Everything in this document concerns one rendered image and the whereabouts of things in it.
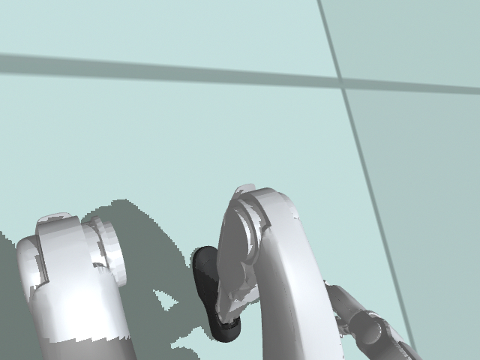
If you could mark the right robot hand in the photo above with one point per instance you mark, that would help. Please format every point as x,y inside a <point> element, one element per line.
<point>344,305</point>

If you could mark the right robot foot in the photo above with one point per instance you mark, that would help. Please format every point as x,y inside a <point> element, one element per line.
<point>206,279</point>

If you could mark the right robot arm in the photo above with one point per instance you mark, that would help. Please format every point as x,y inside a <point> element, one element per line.
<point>377,339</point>

